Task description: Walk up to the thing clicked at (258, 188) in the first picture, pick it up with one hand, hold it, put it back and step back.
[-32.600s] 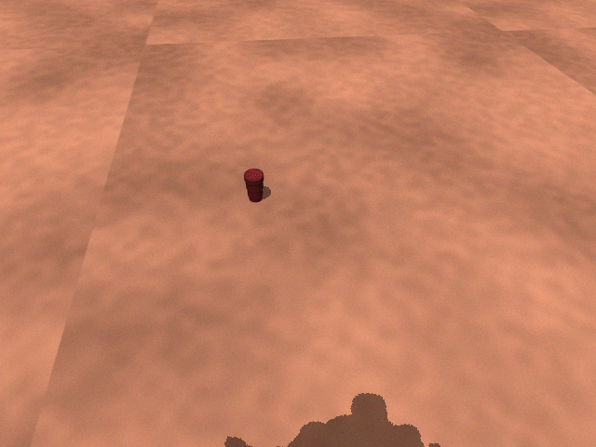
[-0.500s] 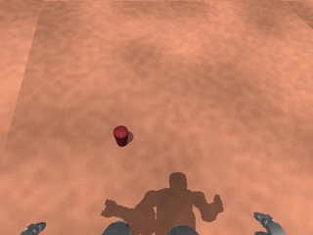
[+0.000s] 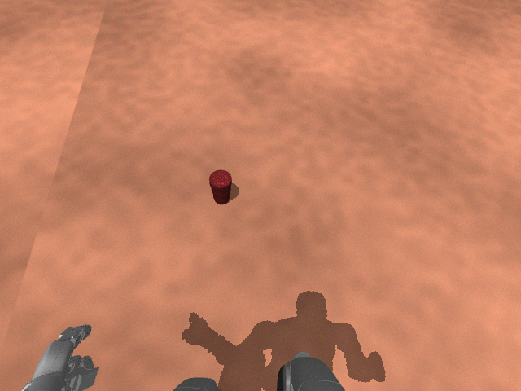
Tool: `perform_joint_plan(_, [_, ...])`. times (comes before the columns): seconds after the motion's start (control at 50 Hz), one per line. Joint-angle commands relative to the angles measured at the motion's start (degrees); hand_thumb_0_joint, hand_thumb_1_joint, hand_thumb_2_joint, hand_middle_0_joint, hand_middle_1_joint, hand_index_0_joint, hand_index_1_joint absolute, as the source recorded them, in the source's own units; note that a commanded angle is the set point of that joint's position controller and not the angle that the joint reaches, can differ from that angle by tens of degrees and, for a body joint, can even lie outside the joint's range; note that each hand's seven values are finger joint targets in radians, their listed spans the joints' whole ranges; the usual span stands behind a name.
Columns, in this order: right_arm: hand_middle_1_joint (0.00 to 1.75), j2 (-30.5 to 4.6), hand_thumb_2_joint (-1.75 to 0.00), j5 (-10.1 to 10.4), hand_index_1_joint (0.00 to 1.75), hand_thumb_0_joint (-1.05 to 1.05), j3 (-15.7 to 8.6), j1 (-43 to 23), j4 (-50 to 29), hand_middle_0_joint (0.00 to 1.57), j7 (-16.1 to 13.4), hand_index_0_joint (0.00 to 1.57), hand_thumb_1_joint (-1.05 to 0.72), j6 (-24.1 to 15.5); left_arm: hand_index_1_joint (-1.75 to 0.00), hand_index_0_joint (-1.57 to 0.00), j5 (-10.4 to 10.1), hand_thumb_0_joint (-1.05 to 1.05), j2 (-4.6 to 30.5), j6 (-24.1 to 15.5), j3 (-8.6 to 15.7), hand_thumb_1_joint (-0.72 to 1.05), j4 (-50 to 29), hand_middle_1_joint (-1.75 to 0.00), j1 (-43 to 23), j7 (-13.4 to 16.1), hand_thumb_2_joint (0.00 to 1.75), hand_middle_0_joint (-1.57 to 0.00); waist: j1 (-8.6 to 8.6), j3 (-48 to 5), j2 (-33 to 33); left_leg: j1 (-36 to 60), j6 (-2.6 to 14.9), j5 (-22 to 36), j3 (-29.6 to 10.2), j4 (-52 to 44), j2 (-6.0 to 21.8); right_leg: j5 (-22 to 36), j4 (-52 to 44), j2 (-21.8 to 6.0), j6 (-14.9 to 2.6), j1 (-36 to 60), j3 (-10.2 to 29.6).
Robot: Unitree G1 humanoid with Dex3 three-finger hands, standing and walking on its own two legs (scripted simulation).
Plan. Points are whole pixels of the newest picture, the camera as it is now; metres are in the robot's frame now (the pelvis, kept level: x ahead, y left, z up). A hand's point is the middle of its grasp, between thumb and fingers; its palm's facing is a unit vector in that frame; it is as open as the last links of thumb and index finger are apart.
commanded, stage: step back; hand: left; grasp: from the side
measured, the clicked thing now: (221, 189) +0.90 +0.16 -0.68
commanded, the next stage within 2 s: stand in 1.46 s
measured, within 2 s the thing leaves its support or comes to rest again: neither
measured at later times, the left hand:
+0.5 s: hand out of the picture -0.10 +0.23 -0.12, palm faces -0.04 -0.91 -0.40, open 7.4 cm
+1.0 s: hand out of the picture -0.05 +0.21 -0.13, palm faces +0.01 -0.92 -0.38, open 7.4 cm
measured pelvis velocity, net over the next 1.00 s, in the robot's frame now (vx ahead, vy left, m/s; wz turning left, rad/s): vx -0.14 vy -0.06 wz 0.02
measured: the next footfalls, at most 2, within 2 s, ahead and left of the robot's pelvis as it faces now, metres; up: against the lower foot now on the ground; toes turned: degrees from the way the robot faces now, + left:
right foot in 0.32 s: -0.13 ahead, -0.15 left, +0.00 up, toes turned -2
left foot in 0.64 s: -0.11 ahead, +0.09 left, +0.00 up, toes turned -1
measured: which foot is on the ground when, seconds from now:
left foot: down 0.00-0.36, up 0.38-0.62, down 0.64-0.96, up 0.98-1.00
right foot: up 0.00-0.30, down 0.32-0.68, up 0.70-0.92, down 0.94-1.00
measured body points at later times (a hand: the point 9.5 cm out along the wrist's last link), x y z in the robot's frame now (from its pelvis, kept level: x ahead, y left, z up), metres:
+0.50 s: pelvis -0.14 -0.04 +0.02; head -0.13 -0.06 +0.47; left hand -0.10 +0.28 -0.10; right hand -0.06 -0.36 -0.11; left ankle -0.10 +0.11 -0.67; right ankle -0.17 -0.15 -0.72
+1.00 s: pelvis -0.14 -0.06 +0.01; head -0.13 -0.06 +0.46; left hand -0.05 +0.26 -0.10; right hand -0.08 -0.38 -0.12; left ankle -0.15 +0.09 -0.71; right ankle -0.09 -0.17 -0.72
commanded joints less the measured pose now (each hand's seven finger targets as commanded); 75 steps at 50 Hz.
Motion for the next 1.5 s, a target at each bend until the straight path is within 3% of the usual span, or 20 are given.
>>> perform_joint_plan(0.0, [0.3, -23.8, -0.9, -0.4, 0.3, 0.0, -6.2, -5.4, -7.1, 0.2, -1.4, 0.2, -0.9, -2.5, -0.3, -0.2, -0.3, 0.0, 12.2, -0.4, 3.7, 0.9, -3.8, -0.3, 0.2, 0.9, 0.9, -0.2, -0.93, -10.0, 16.8, -12.1, 17.28, 14.9, -33.3, -21.0, 30.4, -17.0, 28.8, 4.8, -0.28, 3.6, 10.0])
perform_joint_plan(0.06, [0.3, -16.3, -0.9, -0.7, 0.3, 0.0, -3.8, -8.3, -7.9, 0.2, -1.5, 0.2, -0.9, -2.4, -0.3, -0.2, -1.2, 0.0, 9.8, -0.2, 3.4, 0.9, -0.4, -0.3, 6.6, 0.3, 0.9, -0.2, 2.64, -10.3, 10.7, -5.8, 9.67, 23.1, -13.0, -15.3, 17.4, -9.4, 32.8, 9.6, -0.49, -0.8, 9.1])
perform_joint_plan(0.22, [0.3, -17.2, -0.9, -0.3, 0.3, 0.0, -4.9, -1.3, -6.3, 0.2, -0.2, 0.2, -0.9, -1.1, -0.3, -0.2, -0.1, 0.0, 8.5, -3.1, 1.8, 0.9, 1.3, -0.3, 6.0, -0.2, 0.9, -0.2, -3.66, -17.4, 18.4, 11.1, 11.36, 5.5, -12.6, -12.9, 16.8, -12.1, -0.9, 4.9, 2.4, 3.6, -0.1])
perform_joint_plan(0.28, [0.3, -19.3, -0.9, -0.1, 0.3, 0.0, -5.4, -5.3, -6.5, 0.2, 0.2, 0.2, -0.9, 0.2, -0.3, -0.2, 0.0, 0.0, 8.1, -4.0, 2.2, 0.9, 7.4, -0.3, 15.2, -0.4, 0.9, -0.2, 0.63, -18.0, 19.7, 2.3, 8.96, -0.4, -10.8, -10.6, 16.6, -3.7, -20.2, 4.6, -0.73, 16.1, -3.4])
perform_joint_plan(0.3, [0.3, -17.0, -0.9, 0.1, 0.3, 0.0, -4.7, -6.3, -6.6, 0.2, 0.3, 0.2, -0.9, 0.5, -0.3, -0.2, 0.5, 0.0, 9.2, -4.4, 2.7, 0.9, 9.3, -0.3, 16.8, -0.3, 0.9, -0.2, 1.5, -17.1, 14.7, -2.0, 6.72, -1.0, -8.5, -4.8, 13.9, -2.1, -24.0, 4.4, -1.71, 18.8, -0.6])
perform_joint_plan(0.34, [0.3, -11.7, -0.9, 0.7, 0.3, 0.0, -3.1, -8.7, -8.8, 0.2, -0.1, 0.2, -0.9, -0.2, -0.3, -0.2, 1.9, 0.0, 18.5, -4.4, 5.0, 0.9, 5.7, -0.3, 9.7, -0.2, 0.9, -0.2, 2.17, -8.9, -5.5, -18.8, -0.98, -11.7, -5.8, 9.6, 1.2, -26.5, -30.1, -13.5, -9.22, 7.6, 27.9])
perform_joint_plan(0.36, [0.3, -15.4, -0.9, 0.5, 0.3, 0.0, -4.7, -9.0, -7.3, 0.2, -0.7, 0.2, -0.9, -0.2, -0.3, -0.2, 1.9, 0.0, 21.6, -4.0, 5.3, 0.9, 4.2, -0.3, 4.4, -0.1, 0.9, -0.2, 2.76, -3.7, -8.6, -12.2, -2.75, -12.6, -8.4, 18.2, 3.6, -36.1, -34.2, -20.5, -14.74, -7.5, 34.9])
perform_joint_plan(0.44, [0.3, -12.3, -0.9, 1.2, 0.3, 0.0, -3.3, -2.4, -2.8, 0.2, 0.2, 0.2, -0.9, -1.3, -0.3, -0.2, 1.1, 0.0, 10.9, -5.6, 3.2, 0.9, 4.3, -0.3, 1.3, 0.1, 0.9, -0.2, -1.57, -4.8, -0.6, -13.7, -1.56, -2.2, -8.5, 18.9, 0.5, -4.1, -24.7, -6.1, -7.39, 7.0, 9.4])
perform_joint_plan(0.54, [0.3, -12.9, -0.9, 0.3, 0.3, 0.0, -3.0, -4.1, -2.9, 0.2, 0.9, 0.2, -0.9, -3.3, -0.3, -0.2, 1.5, 0.0, 13.6, -6.1, 4.4, 0.9, 5.5, -0.3, 7.8, -0.6, 0.9, -0.2, 3.51, -8.1, -7.1, -15.5, -3.09, -8.5, -3.1, 2.5, 4.4, -11.7, -23.8, -9.7, -9.83, 20.9, 12.8])
perform_joint_plan(0.6, [0.3, -11.9, -0.9, 0.1, 0.3, 0.0, -3.7, 0.0, -0.4, 0.2, 0.8, 0.2, -0.9, -4.8, -0.3, -0.2, 0.5, 0.0, 12.8, -5.1, 3.4, 0.9, 5.1, -0.3, 7.2, -0.9, 0.9, -0.2, 1.07, -11.3, -3.5, -1.9, -1.59, -0.6, 0.9, -17.1, 2.4, 5.5, -14.5, -8.6, -8.57, 19.4, 7.5])
perform_joint_plan(0.64, [0.3, -13.9, -0.9, -0.4, 0.3, 0.0, -5.1, 4.2, 1.1, 0.2, 0.3, 0.2, -0.9, -5.7, -0.3, -0.2, 0.1, 0.0, 7.7, -5.0, 1.4, 0.9, 4.8, -0.3, 8.8, -1.0, 0.9, -0.2, -0.44, -16.0, 4.6, 15.1, 1.32, 5.6, -10.7, -18.9, 8.3, 11.5, -0.2, -3.6, -3.86, 8.0, 1.6])
perform_joint_plan(0.66, [0.3, -19.6, -0.9, -0.5, 0.3, 0.0, -6.3, 4.9, 0.8, 0.2, 0.2, 0.2, -0.9, -5.8, -0.3, -0.2, -0.6, 0.0, 4.6, -5.0, 0.5, 0.9, 3.5, -0.3, 6.6, -1.3, 0.9, -0.2, -1.44, -14.7, 16.2, 18.6, 7.1, -1.8, -30.3, -21.6, 20.1, -7.2, 7.6, 4.6, -1.27, -7.2, -4.8])
perform_joint_plan(0.7, [0.3, -22.9, -0.9, 0.2, 0.3, 0.0, -7.3, 4.6, 1.0, 0.2, 0.5, 0.2, -0.9, -5.3, -0.3, -0.2, 0.2, 0.0, 12.8, -5.1, 2.7, 0.9, 3.6, -0.3, 0.8, -0.8, 0.9, -0.2, -3.39, -6.7, 12.0, 3.8, 15.69, -15.0, -35.2, -24.8, 26.3, -16.2, 12.7, -0.2, -1.89, -4.9, 2.4])
perform_joint_plan(0.9, [0.3, -12.2, -0.9, 1.3, 0.3, 0.0, -2.9, -3.7, -1.3, 0.2, 1.0, 0.2, -0.9, -3.4, -0.3, -0.2, -0.3, 0.0, 8.0, -7.3, 2.3, 0.9, 10.4, -0.3, 10.8, -0.6, 0.9, -0.2, 2.66, -11.6, 12.5, -8.8, 3.57, 6.4, -6.5, -5.5, 10.7, 7.1, -18.3, 4.6, -0.51, 23.5, -5.7])
perform_joint_plan(0.94, [0.3, -7.6, -0.9, 1.8, 0.3, 0.0, -1.2, -1.9, -2.5, 0.2, 0.5, 0.2, -0.9, -3.1, -0.3, -0.2, 1.0, 0.0, 14.1, -7.9, 3.8, 0.9, 10.3, -0.3, 12.2, 0.4, 0.9, -0.2, 3.15, -14.0, -2.7, -18.4, -0.47, -6.7, -5.0, 8.6, 2.0, 1.3, -25.2, -10.8, -4.66, 27.3, 17.9])
perform_joint_plan(0.98, [0.3, -13.1, -0.9, 1.1, 0.3, 0.0, -3.3, 2.1, 1.0, 0.2, -0.1, 0.2, -0.9, -1.9, -0.3, -0.2, 0.9, 0.0, 17.0, -7.6, 3.7, 0.9, 7.2, -0.3, 0.8, 0.2, 0.9, -0.2, -0.08, -9.0, -0.5, -7.5, -1.4, -14.7, -7.4, 16.5, 5.7, -20.7, -30.5, -20.9, -13.61, 5.7, 27.7])
perform_joint_plan(1.18, [0.3, -11.6, -0.9, 0.1, 0.3, 0.0, -3.2, 4.8, 6.5, 0.2, 0.7, 0.2, -0.9, -3.2, -0.3, -0.2, -0.3, 0.0, 11.5, -6.8, 1.6, 0.9, 8.8, -0.3, -3.2, -0.2, 0.9, -0.2, -2.63, -12.1, -1.8, 4.3, -1.3, 2.6, -0.2, -12.0, 4.3, 7.1, -15.6, -9.3, -6.37, 7.2, 4.9])
perform_joint_plan(1.24, [0.3, -17.6, -0.9, -0.1, 0.3, 0.0, -3.8, -4.4, 4.1, 0.2, 0.2, 0.2, -0.9, -4.1, -0.3, -0.2, -1.9, 0.0, 6.8, -6.3, 0.0, 0.9, 9.8, -0.3, -0.8, 0.0, 0.9, -0.2, 0.73, -12.8, 12.5, 2.1, 5.54, 10.8, -20.0, -18.4, 19.0, -1.3, -5.8, 2.2, -0.2, 5.7, -4.9])
perform_joint_plan(1.34, [0.3, -12.7, -0.9, 1.3, 0.3, 0.0, -2.3, -4.9, 5.2, 0.2, 0.2, 0.2, -0.9, -3.8, -0.3, -0.2, -1.4, 0.0, 11.2, -7.7, 0.8, 0.9, 13.1, -0.3, 1.6, 0.5, 0.9, -0.2, 0.22, -18.6, 7.9, 1.8, 0.25, 30.1, -4.7, -6.9, 10.2, 26.9, -12.1, -4.6, -2.7, 21.6, 2.0])
perform_joint_plan(1.48, [0.3, -14.1, -0.9, 1.7, 0.3, 0.0, -2.0, -6.5, 7.3, 0.2, -0.2, 0.2, -0.9, -4.5, -0.3, -0.2, -2.0, 0.0, 8.1, -6.2, -1.5, 0.9, 15.0, -0.3, -0.9, 0.2, 0.9, -0.2, -0.43, -17.6, 5.9, 7.8, 0.99, 35.6, -7.8, -12.4, 13.0, 25.6, -14.2, -2.9, -1.27, 19.9, -0.3])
